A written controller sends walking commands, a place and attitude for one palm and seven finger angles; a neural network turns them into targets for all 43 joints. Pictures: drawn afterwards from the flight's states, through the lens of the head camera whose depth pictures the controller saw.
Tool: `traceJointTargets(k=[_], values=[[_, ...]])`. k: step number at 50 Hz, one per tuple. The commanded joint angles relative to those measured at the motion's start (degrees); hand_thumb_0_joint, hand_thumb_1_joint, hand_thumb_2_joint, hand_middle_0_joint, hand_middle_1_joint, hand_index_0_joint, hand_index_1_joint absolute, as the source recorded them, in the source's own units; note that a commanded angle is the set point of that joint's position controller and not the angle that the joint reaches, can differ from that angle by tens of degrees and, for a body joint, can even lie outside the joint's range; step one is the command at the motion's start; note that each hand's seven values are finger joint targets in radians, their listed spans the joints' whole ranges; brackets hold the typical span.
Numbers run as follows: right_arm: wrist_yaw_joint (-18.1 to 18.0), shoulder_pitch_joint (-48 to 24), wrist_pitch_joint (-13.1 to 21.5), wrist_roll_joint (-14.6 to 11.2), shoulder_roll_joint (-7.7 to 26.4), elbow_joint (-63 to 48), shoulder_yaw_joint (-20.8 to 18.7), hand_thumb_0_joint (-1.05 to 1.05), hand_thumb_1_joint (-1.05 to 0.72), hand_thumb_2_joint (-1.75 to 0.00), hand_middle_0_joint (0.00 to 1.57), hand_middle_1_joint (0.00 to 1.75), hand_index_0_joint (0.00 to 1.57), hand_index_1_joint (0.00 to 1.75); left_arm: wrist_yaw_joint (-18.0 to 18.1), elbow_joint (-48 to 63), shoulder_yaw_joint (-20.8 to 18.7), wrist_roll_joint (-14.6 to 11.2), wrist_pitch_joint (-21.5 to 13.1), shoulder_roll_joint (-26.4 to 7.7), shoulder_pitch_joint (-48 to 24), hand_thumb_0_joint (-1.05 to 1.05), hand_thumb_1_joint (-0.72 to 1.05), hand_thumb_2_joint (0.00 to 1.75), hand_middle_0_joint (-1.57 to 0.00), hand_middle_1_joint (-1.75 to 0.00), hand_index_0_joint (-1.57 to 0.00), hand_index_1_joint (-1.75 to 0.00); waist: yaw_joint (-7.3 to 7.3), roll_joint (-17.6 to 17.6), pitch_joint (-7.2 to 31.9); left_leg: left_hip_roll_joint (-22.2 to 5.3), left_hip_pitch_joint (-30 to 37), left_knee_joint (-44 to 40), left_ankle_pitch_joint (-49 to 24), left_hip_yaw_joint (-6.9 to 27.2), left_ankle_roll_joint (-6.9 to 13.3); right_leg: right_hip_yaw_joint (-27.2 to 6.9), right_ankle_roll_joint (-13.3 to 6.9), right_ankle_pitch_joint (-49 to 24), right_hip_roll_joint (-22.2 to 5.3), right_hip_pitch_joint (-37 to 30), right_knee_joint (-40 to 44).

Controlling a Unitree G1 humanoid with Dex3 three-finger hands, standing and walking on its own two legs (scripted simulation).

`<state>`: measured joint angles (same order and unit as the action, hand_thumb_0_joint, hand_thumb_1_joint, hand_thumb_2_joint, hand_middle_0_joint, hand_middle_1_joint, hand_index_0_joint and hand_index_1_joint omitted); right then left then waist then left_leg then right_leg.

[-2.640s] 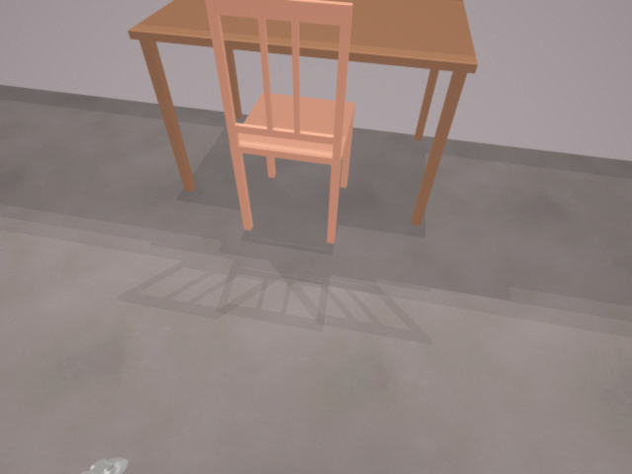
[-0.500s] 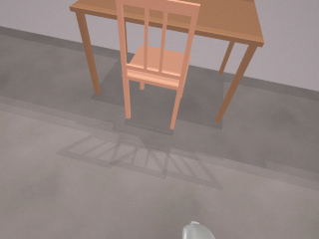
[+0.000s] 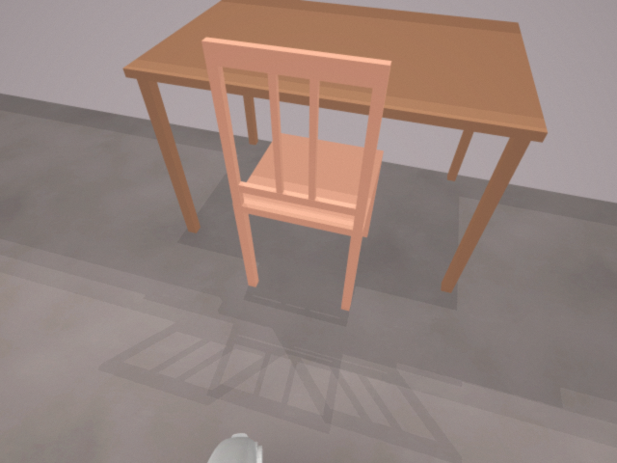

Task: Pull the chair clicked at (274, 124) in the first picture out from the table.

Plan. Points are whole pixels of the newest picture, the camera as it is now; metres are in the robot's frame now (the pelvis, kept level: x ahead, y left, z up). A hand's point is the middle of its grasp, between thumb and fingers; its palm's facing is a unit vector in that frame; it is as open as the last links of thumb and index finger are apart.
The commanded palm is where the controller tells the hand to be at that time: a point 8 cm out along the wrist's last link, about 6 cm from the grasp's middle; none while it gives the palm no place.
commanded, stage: turn to face it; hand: left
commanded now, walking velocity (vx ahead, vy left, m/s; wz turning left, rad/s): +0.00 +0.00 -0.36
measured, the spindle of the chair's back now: (276, 139) +0.86 +0.12 -0.07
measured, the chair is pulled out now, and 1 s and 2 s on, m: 0.00 0.00 0.00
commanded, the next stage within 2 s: take the last steps up to it in 0.40 s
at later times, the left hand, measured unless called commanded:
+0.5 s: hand out of the picture +0.14 +0.19 -0.18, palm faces -0.07 -0.97 -0.23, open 7.4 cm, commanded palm none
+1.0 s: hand (223, 395) +0.26 +0.16 -0.17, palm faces -0.22 -0.96 -0.17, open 7.4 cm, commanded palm none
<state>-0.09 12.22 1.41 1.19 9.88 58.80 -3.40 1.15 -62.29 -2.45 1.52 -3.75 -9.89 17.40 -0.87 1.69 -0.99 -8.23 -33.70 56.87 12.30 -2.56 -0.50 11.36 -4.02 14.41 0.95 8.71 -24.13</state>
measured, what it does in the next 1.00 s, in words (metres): walks ahead: left foot, then right foot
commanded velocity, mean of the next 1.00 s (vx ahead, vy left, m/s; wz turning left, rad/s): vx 0.15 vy -0.01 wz -0.19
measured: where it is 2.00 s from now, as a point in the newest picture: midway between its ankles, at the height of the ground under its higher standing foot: (344, 452)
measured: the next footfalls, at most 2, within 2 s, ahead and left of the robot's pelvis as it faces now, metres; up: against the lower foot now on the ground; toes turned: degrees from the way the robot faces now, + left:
left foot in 0.14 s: +0.19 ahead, +0.14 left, +0.00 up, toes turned +6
right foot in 0.46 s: +0.12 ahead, -0.10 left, +0.00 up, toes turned -14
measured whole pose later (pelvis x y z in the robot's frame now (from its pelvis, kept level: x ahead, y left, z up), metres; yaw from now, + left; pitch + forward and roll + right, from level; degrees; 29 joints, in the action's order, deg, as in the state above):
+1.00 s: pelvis +0.18 -0.01 +0.00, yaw -14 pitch +0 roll +0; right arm -1.3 24.2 3.0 1.6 6.8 63.9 -1.1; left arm -1.5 -60.0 -3.6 1.5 0.6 -10.4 13.4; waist -1.5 -1.3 -2.0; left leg -2.5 -2.6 19.3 16.5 -9.4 0.0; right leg 3.0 -1.2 17.7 -4.2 27.4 -52.4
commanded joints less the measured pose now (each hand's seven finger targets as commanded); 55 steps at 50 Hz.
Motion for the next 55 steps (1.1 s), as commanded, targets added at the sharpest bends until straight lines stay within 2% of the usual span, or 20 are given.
traceJointTargets(k=[1,5,6,7,8,9,13,20,21,23,24,28,32,36,37,39,40,47,52,55], values=[[0.64,3.13,0.31,0.0,-1.54,-0.51,1.35,0.0,-0.9,-0.9,0.2,0.3,0.2,0.3,-0.1,1.33,-0.27,-0.21,-0.89,-5.18,3.88,0.0,0.9,0.9,-0.2,-0.3,-0.2,-0.3,0.32,-6.89,-3.56,2.06,9.68,-13.14,-2.61,-3.32,-0.72,-8.08,-4.71,-28.68,-13.35,6.04,8.14],[-0.34,3.73,1.37,0.04,0.94,0.52,1.47,0.0,-0.9,-0.9,0.2,0.3,0.2,0.3,0.31,0.34,-0.32,-0.65,0.59,-5.23,5.96,0.0,0.9,0.9,-0.2,-0.3,-0.2,-0.3,0.08,-7.22,-0.08,4.09,20.18,-26.86,-9.08,-4.32,-0.69,-9.78,-2.41,-31.23,-11.01,1.35,-0.79],[-0.8,7.03,1.77,0.1,3.62,1.52,0.93,0.0,-0.9,-0.9,0.2,0.3,0.2,0.3,0.35,0.48,-0.24,-0.79,0.95,-4.37,6.58,0.0,0.9,0.9,-0.2,-0.3,-0.2,-0.3,-0.91,-3.32,2.79,1.49,27.4,-29.68,-20.4,-2.41,0.07,-9.01,-0.37,-26.39,-9.05,2.9,-6.77],[-1.42,9.93,2.04,0.32,7.79,1.76,0.16,0.0,-0.9,-0.9,0.2,0.3,0.2,0.3,0.45,0.71,0.05,-1.25,1.18,-2.41,8.61,0.0,0.9,0.9,-0.2,-0.3,-0.2,-0.3,-1.35,4.53,7.03,-7.2,37.23,-28.68,-37.03,5.44,3.92,-6.7,2.32,-11.6,-5.2,10.36,-13.63],[-1.76,11.63,1.6,-0.01,10.93,1.97,-0.42,0.0,-0.9,-0.9,0.2,0.3,0.2,0.3,0.44,0.84,0.35,-1.56,1.66,-1.2,10.16,0.0,0.9,0.9,-0.2,-0.3,-0.2,-0.3,-1.32,12.43,9.25,-16.33,39.14,-31.21,-46.72,12.44,9.92,-5.21,3.98,17.79,-1.91,14.05,-24.67],[-1.94,9.48,1.01,-0.11,10.79,1.36,-0.07,0.0,-0.9,-0.9,0.2,0.3,0.2,0.3,0.63,1.43,0.3,-1.08,2.04,-1.34,9.72,0.0,0.9,0.9,-0.2,-0.3,-0.2,-0.3,-0.62,10.14,6.73,-17.86,34.01,-34.54,-39.11,11.56,12.64,-7.83,3.98,25.22,-2.6,14.59,-31.23],[-2.27,-0.3,0.36,0.06,6.41,-0.54,0.94,0.0,-0.9,-0.9,0.2,0.3,0.2,0.3,-0.29,1.61,-0.76,-0.72,3.75,-1.46,5.57,0.0,0.9,0.9,-0.2,-0.3,-0.2,-0.3,1.23,8.64,-0.2,-13.08,21.97,-38.68,-22.32,4.35,10.05,-9.04,4.66,17.12,-6.01,14.64,-32.98],[-1.63,-4.16,-1.44,-0.1,7.54,-2.04,-0.9,0.0,-0.9,-0.9,0.2,0.3,0.2,0.3,-0.42,2.13,-1.05,-0.11,4.53,0.39,8.95,0.0,0.9,0.9,-0.2,-0.3,-0.2,-0.3,3.47,4.41,1.86,-9.27,14.85,-34.76,3.32,-1.75,6.27,-4.84,4.97,1.88,-3.28,3.09,-10.65],[-1.44,-4.62,-1.76,-0.31,6.61,-2.35,-0.85,0.0,-0.9,-0.9,0.2,0.3,0.2,0.3,-0.28,2.32,-1.3,0.09,4.34,-1.28,9.62,0.0,0.9,0.9,-0.2,-0.3,-0.2,-0.3,4.09,0.69,0.62,-6.56,12.89,-30.34,6.6,-3.7,3.88,-8.0,4.44,-1.28,-4.35,2.1,-4.04],[-0.69,-5.73,-2.44,-0.73,1.45,-4.96,0.28,0.0,-0.9,-0.9,0.2,0.3,0.2,0.3,0.32,4.23,-2.39,0.4,3.49,-10.13,6.36,0.0,0.9,0.9,-0.2,-0.3,-0.2,-0.3,3.53,-18.64,-2.84,3.01,5.72,-13.28,16.66,-7.52,-1.48,-30.47,-3.69,-7.36,-21.0,5.75,11.27],[-0.82,-6.69,-2.72,-0.62,2.51,-5.12,0.05,0.0,-0.9,-0.9,0.2,0.3,0.2,0.3,0.38,4.99,-2.29,0.16,3.68,-10.64,5.71,0.0,0.9,0.9,-0.2,-0.3,-0.2,-0.3,4.25,-13.58,-1.76,2.65,8.19,-7.96,19.42,-3.55,-1.24,-30.42,-7.15,-7.45,-22.52,7.64,11.93],[-0.6,-1.93,-2.07,-0.13,2.53,-2.37,0.02,0.0,-0.9,-0.9,0.2,0.3,0.2,0.3,0.72,5.29,-2.14,0.07,3.11,-7.21,1.05,0.0,0.9,0.9,-0.2,-0.3,-0.2,-0.3,1.74,-12.03,-1.8,2.79,5.94,-3.47,13.37,-1.52,-0.96,-22.58,-6.67,-11.3,-15.97,2.41,8.87],[-0.05,-2.07,-0.45,0.07,2.39,-2.84,0.37,0.0,-0.9,-0.9,0.2,0.3,0.2,0.3,0.04,4.54,-2.51,0.16,2.37,-8.68,3.95,0.0,0.9,0.9,-0.2,-0.3,-0.2,-0.3,3.65,-8.38,0.15,4.35,7.81,-13.37,13.72,-3.17,-0.59,-22.07,-7.68,-7.0,-15.1,-3.43,8.07],[-0.38,5.57,0.73,0.19,2.15,-0.33,0.79,0.0,-0.9,-0.9,0.2,0.3,0.2,0.3,-0.48,4.18,-2.48,-0.68,2.48,-8.5,1.07,0.0,0.9,0.9,-0.2,-0.3,-0.2,-0.3,0.42,-7.39,-0.56,5.77,22.35,-30.27,5.57,-5.14,0.16,-19.51,-4.9,4.84,-11.47,3.95,5.16],[-0.74,8.67,1.24,0.14,3.44,1.06,0.72,0.0,-0.9,-0.9,0.2,0.3,0.2,0.3,-0.8,4.38,-2.12,-1.02,2.54,-6.99,0.25,0.0,0.9,0.9,-0.2,-0.3,-0.2,-0.3,-0.73,-3.28,-0.56,4.5,29.01,-34.31,4.78,-2.63,0.71,-17.68,-3.01,6.65,-8.54,9.13,0.84],[-1.31,16.79,1.21,0.94,11.52,1.98,-1.22,0.0,-0.9,-0.9,0.2,0.3,0.2,0.3,-1.6,7.43,-1.39,-0.92,2.45,-2.64,-3.29,0.0,0.9,0.9,-0.2,-0.3,-0.2,-0.3,-4.04,16.13,-3.07,-15.39,35.12,-47.69,16.41,24.5,9.61,-6.01,1.75,15.8,0.37,26.87,-22.29],[-1.49,16.87,0.77,0.96,11.73,1.78,-1.1,0.0,-0.9,-0.9,0.2,0.3,0.2,0.3,-1.7,8.94,-1.74,-0.29,2.32,-4.11,-7.31,0.0,0.9,0.9,-0.2,-0.3,-0.2,-0.3,-4.29,9.53,-6.43,-18.2,31.83,-49.92,18.32,27.23,12.87,-9.89,1.32,16.55,-2.1,29.97,-29.93],[-2.07,13.72,2.93,0.27,5.76,2.69,0.73,0.0,-0.9,-0.9,0.2,0.3,0.2,0.3,-2.86,6.4,-1.37,-0.29,2.66,-1.95,-6.48,0.0,0.9,0.9,-0.2,-0.3,-0.2,-0.3,-0.41,3.59,-5.63,-8.33,31.71,-46.95,-10.2,4.32,10.24,-8.9,3.4,2.77,-6.34,26.34,-29.71],[-1.62,15.14,2.33,0.63,6.72,4.6,-0.04,0.0,-0.9,-0.9,0.2,0.3,0.2,0.3,-2.86,7.44,-0.92,-0.41,2.24,-0.61,-10.11,0.0,0.9,0.9,-0.2,-0.3,-0.2,-0.3,-1.6,6.57,-5.27,-7.75,30.58,-43.14,-13.22,0.02,9.43,-4.34,2.88,2.93,-4.75,17.99,-14.35],[-1.38,13.7,1.87,0.19,6.26,5.07,0.07,0.0,-0.9,-0.9,0.2,0.3,0.2,0.3,-2.55,4.57,-1.75,-0.16,1.64,-2.36,-2.28,0.0,0.9,0.9,-0.2,-0.3,-0.2,-0.3,2.54,3.83,-3.07,-5.03,24.13,-33.78,-12.29,-3.01,6.65,-1.73,1.93,-4.29,-1.76,2.71,-6.28]])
